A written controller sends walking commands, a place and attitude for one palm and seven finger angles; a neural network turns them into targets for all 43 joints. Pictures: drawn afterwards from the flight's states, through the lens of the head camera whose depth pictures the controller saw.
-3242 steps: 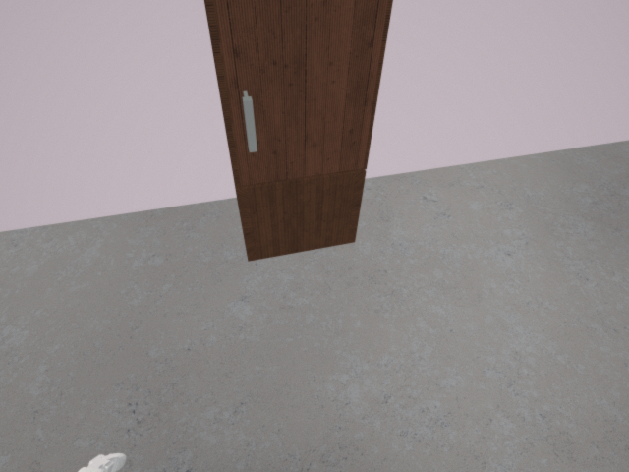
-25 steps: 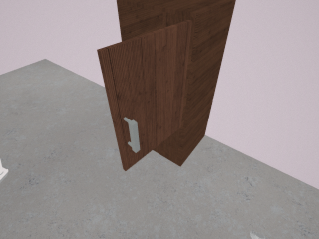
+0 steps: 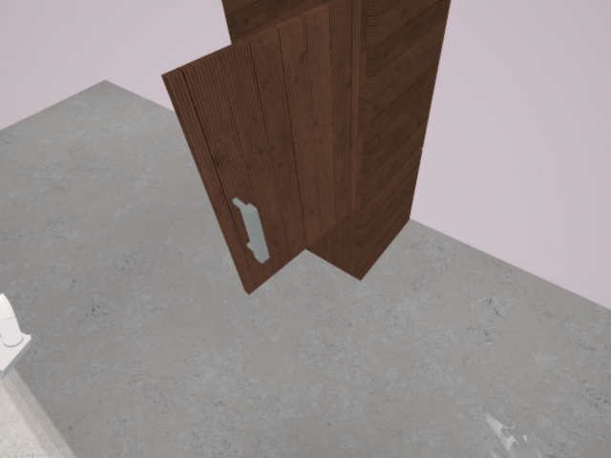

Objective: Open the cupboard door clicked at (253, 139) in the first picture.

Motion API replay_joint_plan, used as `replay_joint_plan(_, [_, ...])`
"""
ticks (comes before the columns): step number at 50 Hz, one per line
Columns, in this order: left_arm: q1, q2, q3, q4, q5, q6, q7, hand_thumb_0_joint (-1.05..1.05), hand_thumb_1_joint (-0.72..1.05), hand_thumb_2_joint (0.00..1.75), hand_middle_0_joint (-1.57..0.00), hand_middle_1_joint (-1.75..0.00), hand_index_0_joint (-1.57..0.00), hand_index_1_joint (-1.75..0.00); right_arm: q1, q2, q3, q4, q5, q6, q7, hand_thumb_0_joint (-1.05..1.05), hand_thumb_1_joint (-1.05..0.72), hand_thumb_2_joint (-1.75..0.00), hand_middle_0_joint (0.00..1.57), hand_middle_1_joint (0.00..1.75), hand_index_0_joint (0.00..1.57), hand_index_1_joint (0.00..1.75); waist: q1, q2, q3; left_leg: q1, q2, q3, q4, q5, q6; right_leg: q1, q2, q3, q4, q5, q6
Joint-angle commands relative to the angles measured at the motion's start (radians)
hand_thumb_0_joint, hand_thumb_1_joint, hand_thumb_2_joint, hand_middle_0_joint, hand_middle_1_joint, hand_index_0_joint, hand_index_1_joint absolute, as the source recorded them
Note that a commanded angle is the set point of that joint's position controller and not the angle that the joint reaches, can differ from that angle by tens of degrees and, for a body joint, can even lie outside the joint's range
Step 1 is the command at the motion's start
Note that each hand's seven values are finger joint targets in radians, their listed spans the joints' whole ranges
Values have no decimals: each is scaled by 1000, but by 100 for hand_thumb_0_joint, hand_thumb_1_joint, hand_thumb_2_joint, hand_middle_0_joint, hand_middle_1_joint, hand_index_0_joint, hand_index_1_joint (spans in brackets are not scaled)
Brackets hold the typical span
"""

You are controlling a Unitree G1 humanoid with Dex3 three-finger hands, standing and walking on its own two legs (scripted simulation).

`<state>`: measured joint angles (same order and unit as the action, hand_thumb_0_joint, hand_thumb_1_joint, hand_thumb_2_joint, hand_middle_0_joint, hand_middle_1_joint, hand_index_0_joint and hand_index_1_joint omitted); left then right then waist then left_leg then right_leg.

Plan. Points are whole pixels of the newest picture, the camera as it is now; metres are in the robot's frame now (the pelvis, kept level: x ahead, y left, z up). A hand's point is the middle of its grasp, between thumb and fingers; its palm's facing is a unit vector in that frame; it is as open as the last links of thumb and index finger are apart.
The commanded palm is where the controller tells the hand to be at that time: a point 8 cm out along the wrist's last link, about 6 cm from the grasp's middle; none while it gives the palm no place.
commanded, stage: stop stepping back and stand still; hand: left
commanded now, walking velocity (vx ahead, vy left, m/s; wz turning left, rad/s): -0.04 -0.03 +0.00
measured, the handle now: (250, 230) +0.57 +0.17 -0.11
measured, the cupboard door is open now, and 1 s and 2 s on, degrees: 83 83 83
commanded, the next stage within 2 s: let the arm hang, fingers relaxed in 0.66 s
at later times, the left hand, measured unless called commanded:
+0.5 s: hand (0, 353) +0.20 +0.32 +0.14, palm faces +0.43 -0.80 -0.42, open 7.5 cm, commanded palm +0.13 +0.35 +0.17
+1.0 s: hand out of the picture +0.10 +0.24 -0.14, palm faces -0.05 -0.96 -0.28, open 7.4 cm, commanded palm none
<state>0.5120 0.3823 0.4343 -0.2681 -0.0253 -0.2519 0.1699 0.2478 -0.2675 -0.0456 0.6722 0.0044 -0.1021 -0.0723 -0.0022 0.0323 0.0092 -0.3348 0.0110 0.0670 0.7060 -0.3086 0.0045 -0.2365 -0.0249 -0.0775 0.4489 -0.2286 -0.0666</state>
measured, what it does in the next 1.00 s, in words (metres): steps on the spot: left foot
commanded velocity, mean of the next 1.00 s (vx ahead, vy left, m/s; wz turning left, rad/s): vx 0.00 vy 0.00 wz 0.00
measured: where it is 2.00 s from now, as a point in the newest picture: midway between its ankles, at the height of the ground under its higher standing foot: outside the picture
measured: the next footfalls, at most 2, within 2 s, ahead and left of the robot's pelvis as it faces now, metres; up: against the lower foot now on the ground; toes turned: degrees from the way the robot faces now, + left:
left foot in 0.12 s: +0.03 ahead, +0.15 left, +0.00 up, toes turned +4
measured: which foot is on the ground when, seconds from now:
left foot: up 0.00-0.10, down 0.12-1.00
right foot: down 0.00-1.00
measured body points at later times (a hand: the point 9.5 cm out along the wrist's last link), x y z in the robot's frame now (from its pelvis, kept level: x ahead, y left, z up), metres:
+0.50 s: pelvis -0.01 +0.05 -0.01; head +0.00 +0.06 +0.44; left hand +0.17 +0.36 +0.16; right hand +0.16 -0.16 -0.09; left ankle -0.01 +0.15 -0.75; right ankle +0.01 -0.06 -0.75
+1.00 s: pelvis -0.03 +0.04 -0.02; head +0.00 +0.02 +0.43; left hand +0.10 +0.29 -0.12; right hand +0.09 -0.22 -0.15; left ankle -0.01 +0.15 -0.75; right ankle +0.01 -0.06 -0.75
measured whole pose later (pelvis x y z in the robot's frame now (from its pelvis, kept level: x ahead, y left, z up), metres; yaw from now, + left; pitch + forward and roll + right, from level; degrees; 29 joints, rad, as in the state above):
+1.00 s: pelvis -0.03 +0.04 -0.02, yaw +0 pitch +0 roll +1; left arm 0.25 0.22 0.01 0.65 0.03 0.05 0.00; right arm 0.14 -0.29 -0.01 0.85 -0.03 -0.02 0.01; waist -0.03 0.02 0.05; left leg -0.28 -0.01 0.09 0.55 -0.28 0.03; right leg -0.34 -0.05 -0.06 0.61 -0.26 -0.02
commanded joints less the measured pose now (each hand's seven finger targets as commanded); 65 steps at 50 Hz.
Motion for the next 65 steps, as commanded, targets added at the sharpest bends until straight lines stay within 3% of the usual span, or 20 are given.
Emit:
replay_joint_plan(1, [-22,184,69,-311,11,-30,21,0,90,90,-20,-30,-20,-30,-121,-55,-15,-195,2,-51,3,0,-90,-90,20,30,20,30,25,-284,-129,-21,-15,21,-175,0,22,250,-213,223,-74,538,63])
replay_joint_plan(4, [-48,233,107,-485,6,-33,35,0,90,90,-20,-30,-20,-30,-112,-54,-15,-211,-5,-46,-1,0,-90,-90,20,30,20,30,4,-90,-179,161,19,-25,-323,189,28,181,-158,184,-4,373,52])
replay_joint_plan(6, [-36,246,126,-558,2,-38,38,0,90,90,-20,-30,-20,-30,-125,-75,-20,-232,-1,-47,-3,0,-90,-90,20,30,20,30,20,90,-182,248,151,-150,-313,395,64,62,-64,143,53,198,74])
replay_joint_plan(7, [-22,255,142,-565,0,-40,38,0,90,90,-20,-30,-20,-30,-124,-71,-15,-236,3,-49,-1,0,-90,-90,20,30,20,30,27,114,-178,230,175,-165,-311,430,66,52,-39,124,64,133,75])
replay_joint_plan(8, [35,270,174,-524,0,-32,37,0,90,90,-20,-30,-20,-30,-118,-65,-17,-230,4,-52,-1,0,-90,-90,20,30,20,30,24,124,-163,209,156,-106,-287,444,52,64,-25,116,55,167,68])
replay_joint_plan(10, [38,235,155,-485,-5,-28,32,0,90,90,-20,-30,-20,-30,-120,-40,8,-226,2,-42,0,0,-90,-90,20,30,20,30,9,182,-116,93,123,-81,-305,402,26,127,-26,90,56,230,65])
replay_joint_plan(15, [-5,155,80,-335,-15,-3,11,0,90,90,-20,-30,-20,-30,-101,-56,13,-212,7,-40,2,0,-90,-90,20,30,20,30,-4,45,-53,13,115,-83,-339,191,6,135,-17,112,4,202,71])
replay_joint_plan(22, [-86,164,50,-385,-6,23,2,0,90,90,-20,-30,-20,-30,-119,-57,24,-226,3,-44,-4,0,-90,-90,20,30,20,30,3,26,-46,-17,105,-95,-411,51,12,147,-1,87,-17,116,83])
replay_joint_plan(28, [-49,230,120,-516,-4,4,18,0,90,90,-20,-30,-20,-30,-120,-48,22,-226,-5,-65,-7,0,-90,-90,20,30,20,30,14,113,-115,21,90,-90,-400,144,5,193,1,64,-3,166,77])
replay_joint_plan(37, [84,163,103,-351,-22,6,12,0,90,90,-20,-30,-20,-30,-96,-59,8,-203,5,-48,-5,0,-90,-90,20,30,20,30,2,22,-94,20,97,-79,-375,208,-10,170,-7,69,-20,215,76])
replay_joint_plan(38, [-60,-6,-375,357,32,116,-121,0,90,90,-20,-30,-20,-30,-167,-172,-31,40,22,-132,85,0,-90,-90,20,30,20,30,-49,0,20,22,99,-85,-214,357,-8,-39,-62,36,73,245,56])
replay_joint_plan(39, [-93,7,-320,395,42,212,-152,0,90,90,-20,-30,-20,-30,-81,-208,-43,51,0,-53,89,0,-90,-90,20,30,20,30,-23,9,-29,47,113,-91,-238,441,-6,-48,-86,97,50,203,36])
replay_joint_plan(40, [-90,3,-317,384,47,245,-158,0,90,90,-20,-30,-20,-30,-67,-194,-41,27,-3,-23,83,0,-90,-90,20,30,20,30,-24,22,-26,57,127,-91,-247,426,7,-62,-65,80,72,134,35])
replay_joint_plan(42, [-158,-9,-325,468,58,245,-163,0,90,90,-20,-30,-20,-30,-77,-181,-23,46,-19,8,79,0,-90,-90,20,30,20,30,-12,-11,-30,-37,156,-154,-297,327,63,-35,-38,66,148,26,31])
replay_joint_plan(45, [-204,32,-339,645,67,233,-168,0,90,90,-20,-30,-20,-30,-94,-172,-6,65,-28,39,78,0,-90,-90,20,30,20,30,5,-223,-94,12,101,-132,-246,230,57,36,-85,125,58,116,17])
replay_joint_plan(47, [-253,40,-353,772,63,237,-164,0,90,90,-20,-30,-20,-30,-62,-139,1,104,-28,66,77,0,-90,-90,20,30,20,30,-14,-323,-115,93,35,-89,-180,128,38,-17,-156,193,-17,116,-16])
replay_joint_plan(48, [-279,33,-366,826,59,243,-159,0,90,90,-20,-30,-20,-30,-48,-124,9,122,-31,80,76,0,-90,-90,20,30,20,30,-24,-295,-107,120,18,-81,-176,116,30,-44,-162,198,-35,82,-29])
replay_joint_plan(52, [-288,-16,-397,1003,48,255,-151,0,90,90,-20,-30,-20,-30,-65,-70,33,196,-37,100,73,0,-90,-90,20,30,20,30,-11,55,-34,85,63,-118,-303,100,30,-36,-97,156,-38,-54,13])
replay_joint_plan(56, [-232,-51,-382,1135,46,247,-145,0,90,90,-20,-30,-20,-30,-38,-45,28,254,-37,105,62,0,-90,-90,20,30,20,30,8,167,-43,37,71,-117,-341,28,25,70,-86,132,-69,-15,10])
replay_joint_plan(65, [-262,-52,-396,1295,35,236,-145,0,90,90,-20,-30,-20,-30,87,-34,22,372,-29,110,51,0,-90,-90,20,30,20,30,-10,-52,39,105,76,-100,-350,62,23,18,-101,138,-161,-76,3])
